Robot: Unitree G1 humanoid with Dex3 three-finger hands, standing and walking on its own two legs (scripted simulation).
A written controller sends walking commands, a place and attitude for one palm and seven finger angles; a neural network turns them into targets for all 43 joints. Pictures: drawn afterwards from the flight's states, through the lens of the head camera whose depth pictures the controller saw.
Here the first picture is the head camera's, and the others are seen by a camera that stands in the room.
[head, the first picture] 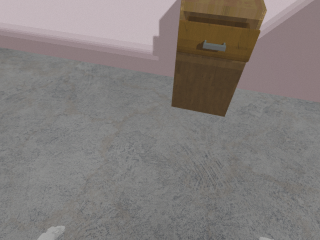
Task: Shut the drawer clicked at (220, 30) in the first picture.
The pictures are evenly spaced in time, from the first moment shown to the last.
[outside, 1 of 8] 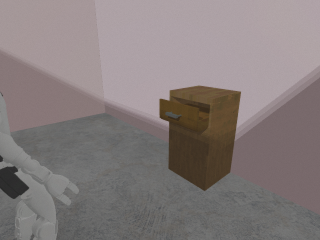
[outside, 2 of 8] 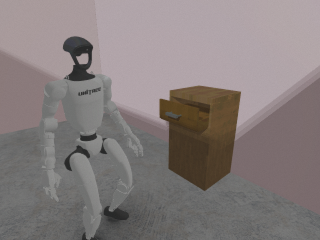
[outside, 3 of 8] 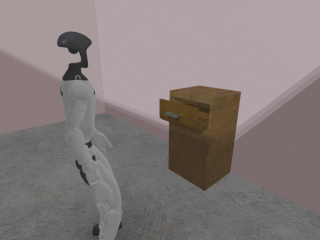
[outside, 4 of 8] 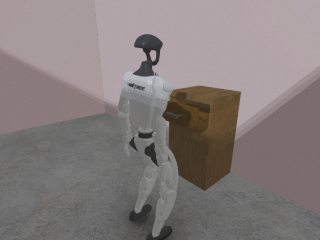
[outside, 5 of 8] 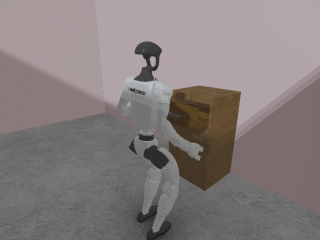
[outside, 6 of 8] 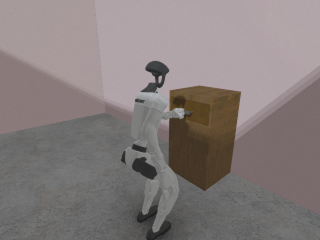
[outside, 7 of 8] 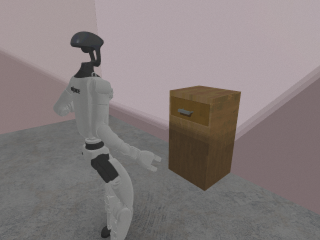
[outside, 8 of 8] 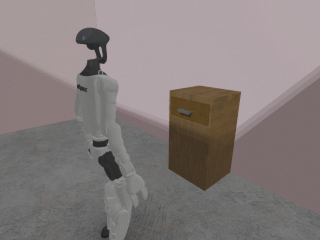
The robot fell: no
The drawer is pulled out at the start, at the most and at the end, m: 0.15 0.15 0.00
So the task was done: yes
